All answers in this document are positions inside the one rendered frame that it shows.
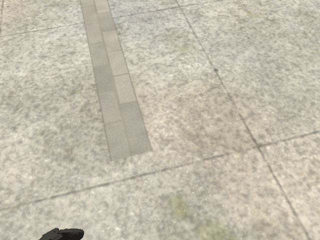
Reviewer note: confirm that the robot left hand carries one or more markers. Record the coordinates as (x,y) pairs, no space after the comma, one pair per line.
(63,234)

